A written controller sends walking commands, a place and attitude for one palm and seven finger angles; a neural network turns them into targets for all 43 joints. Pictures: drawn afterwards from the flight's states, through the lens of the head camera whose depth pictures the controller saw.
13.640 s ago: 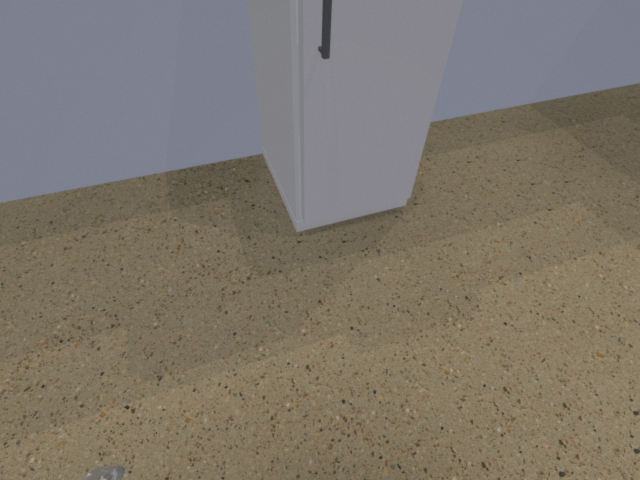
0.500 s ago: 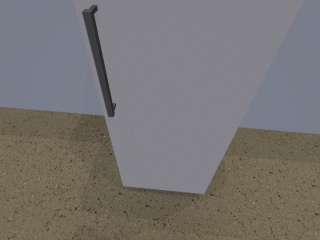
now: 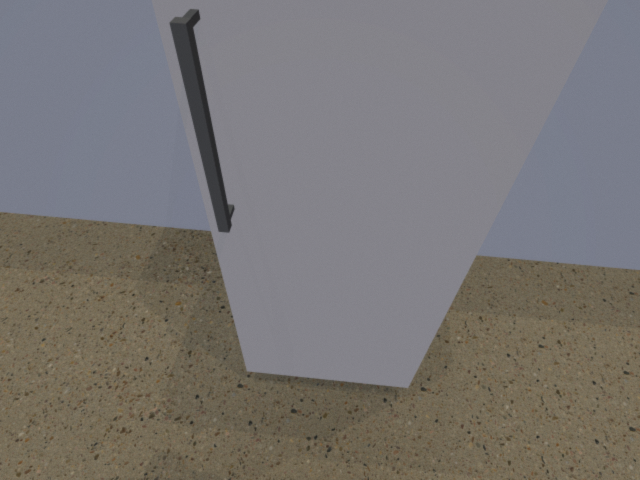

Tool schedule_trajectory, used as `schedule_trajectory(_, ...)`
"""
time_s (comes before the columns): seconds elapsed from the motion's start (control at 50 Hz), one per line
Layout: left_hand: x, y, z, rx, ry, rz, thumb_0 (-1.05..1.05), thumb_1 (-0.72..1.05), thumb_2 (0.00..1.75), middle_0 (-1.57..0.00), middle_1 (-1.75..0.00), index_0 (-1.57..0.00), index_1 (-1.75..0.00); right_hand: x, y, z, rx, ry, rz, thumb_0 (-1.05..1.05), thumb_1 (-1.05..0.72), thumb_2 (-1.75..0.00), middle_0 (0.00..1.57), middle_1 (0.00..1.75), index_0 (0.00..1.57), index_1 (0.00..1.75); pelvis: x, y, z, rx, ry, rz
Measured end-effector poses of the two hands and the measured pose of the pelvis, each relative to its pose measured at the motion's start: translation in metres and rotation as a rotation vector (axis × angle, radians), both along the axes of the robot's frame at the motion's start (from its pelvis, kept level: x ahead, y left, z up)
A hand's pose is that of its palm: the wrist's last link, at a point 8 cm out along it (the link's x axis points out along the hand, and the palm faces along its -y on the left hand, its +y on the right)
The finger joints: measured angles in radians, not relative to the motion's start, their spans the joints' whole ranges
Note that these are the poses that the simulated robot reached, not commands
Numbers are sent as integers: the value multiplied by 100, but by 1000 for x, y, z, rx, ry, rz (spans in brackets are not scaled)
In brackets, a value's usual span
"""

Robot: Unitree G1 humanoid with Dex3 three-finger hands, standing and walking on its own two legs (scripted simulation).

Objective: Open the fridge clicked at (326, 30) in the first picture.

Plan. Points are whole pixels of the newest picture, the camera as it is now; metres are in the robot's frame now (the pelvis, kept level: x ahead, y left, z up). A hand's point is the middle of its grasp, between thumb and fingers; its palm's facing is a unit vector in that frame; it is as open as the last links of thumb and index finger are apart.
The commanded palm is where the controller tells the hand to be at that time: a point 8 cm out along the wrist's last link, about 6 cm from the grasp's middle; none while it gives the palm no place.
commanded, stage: look again from close up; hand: left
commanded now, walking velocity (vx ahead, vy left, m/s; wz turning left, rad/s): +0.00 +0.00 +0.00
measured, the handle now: (211, 140) +0.51 +0.19 +0.16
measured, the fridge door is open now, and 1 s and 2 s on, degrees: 0 0 0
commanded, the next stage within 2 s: raise the hand to about handle height in 0.08 s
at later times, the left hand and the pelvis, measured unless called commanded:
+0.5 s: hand (129, 430) +0.18 +0.24 -0.02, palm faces +0.03 -0.99 -0.11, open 8.1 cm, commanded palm +0.13 +0.30 -0.03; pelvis -0.03 +0.00 -0.06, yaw -1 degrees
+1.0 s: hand (94, 385) +0.20 +0.27 +0.04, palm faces +0.01 -1.00 -0.07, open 11.0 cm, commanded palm +0.17 +0.32 +0.06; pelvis -0.02 +0.02 -0.05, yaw +0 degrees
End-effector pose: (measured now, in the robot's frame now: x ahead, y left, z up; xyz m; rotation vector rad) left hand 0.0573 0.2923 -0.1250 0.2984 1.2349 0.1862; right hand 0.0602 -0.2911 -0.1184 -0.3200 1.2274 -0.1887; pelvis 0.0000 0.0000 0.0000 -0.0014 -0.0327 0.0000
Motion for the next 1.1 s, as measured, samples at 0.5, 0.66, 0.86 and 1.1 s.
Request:
schedule_trajectory(0.5,97,2,108,-189,-1210,-221,1,72,82,-21,-42,-21,-42,88,49,2,104,-669,113,1,-90,-90,21,30,20,30,-26,-4,-59,17,180,-26)
schedule_trajectory(0.66,82,16,102,-268,-1194,-155,1,54,74,-23,-53,-23,-53,104,52,0,48,-684,177,2,-90,-90,21,30,20,30,-26,0,-73,-23,180,-5)
schedule_trajectory(0.86,110,21,145,-252,-1196,-236,1,31,64,-24,-68,-24,-68,88,72,10,68,-668,139,2,-90,-90,21,30,20,30,-25,10,-58,-40,155,4)
schedule_trajectory(1.1,133,31,185,-229,-1222,-224,0,3,52,-26,-86,-26,-86,81,83,22,82,-672,124,2,-90,-90,21,30,20,30,-15,22,-40,-35,104,-3)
